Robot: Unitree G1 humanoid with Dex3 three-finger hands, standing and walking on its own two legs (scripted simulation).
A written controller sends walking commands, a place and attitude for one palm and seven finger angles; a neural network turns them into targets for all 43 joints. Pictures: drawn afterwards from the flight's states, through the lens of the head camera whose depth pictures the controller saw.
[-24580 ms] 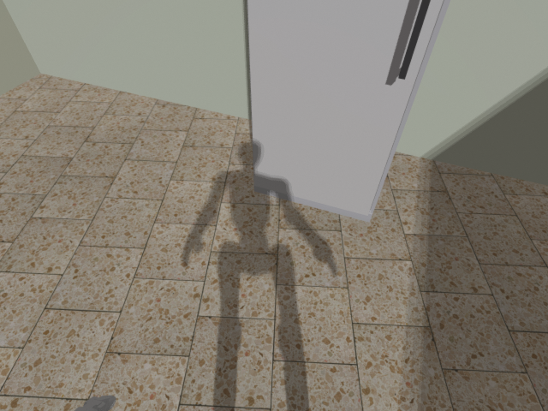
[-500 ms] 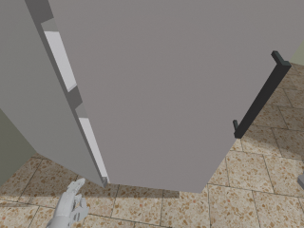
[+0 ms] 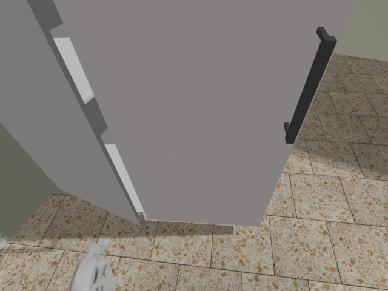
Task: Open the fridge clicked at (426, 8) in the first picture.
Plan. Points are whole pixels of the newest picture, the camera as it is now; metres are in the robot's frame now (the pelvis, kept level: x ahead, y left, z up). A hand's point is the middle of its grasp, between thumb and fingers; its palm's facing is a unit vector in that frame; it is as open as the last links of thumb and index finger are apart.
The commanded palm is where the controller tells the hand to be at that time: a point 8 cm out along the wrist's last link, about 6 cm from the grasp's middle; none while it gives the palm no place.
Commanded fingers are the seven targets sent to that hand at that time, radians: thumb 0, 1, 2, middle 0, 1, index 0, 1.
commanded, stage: step back with the hand held close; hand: right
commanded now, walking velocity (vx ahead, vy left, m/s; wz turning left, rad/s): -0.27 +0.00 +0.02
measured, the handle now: (303, 93) +0.50 -0.22 +0.15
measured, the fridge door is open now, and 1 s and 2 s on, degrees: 71 71 71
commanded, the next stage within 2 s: stop stepping back and stand still in 0.56 s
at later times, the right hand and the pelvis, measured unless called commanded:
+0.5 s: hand out of the picture +0.13 -0.31 +0.19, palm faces +0.48 +0.77 -0.42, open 7.4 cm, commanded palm +0.06 -0.33 +0.19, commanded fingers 0.00 -0.90 -0.90 0.20 0.30 0.20 0.30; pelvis -0.07 -0.02 +0.01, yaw -2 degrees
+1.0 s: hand out of the picture +0.01 -0.32 +0.19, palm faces +0.39 +0.82 -0.41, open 7.4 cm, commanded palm -0.01 -0.35 +0.19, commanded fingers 0.00 -0.90 -0.90 0.20 0.30 0.20 0.30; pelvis -0.18 -0.07 +0.00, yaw +5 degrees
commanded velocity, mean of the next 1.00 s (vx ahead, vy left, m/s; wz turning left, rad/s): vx -0.16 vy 0.02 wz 0.05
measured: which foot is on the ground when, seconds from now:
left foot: up 0.00-0.06, down 0.08-0.36, up 0.38-0.58, down 0.60-0.70, up 0.72-0.88, down 0.90-1.00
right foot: down 0.00-0.86, up 0.88-1.00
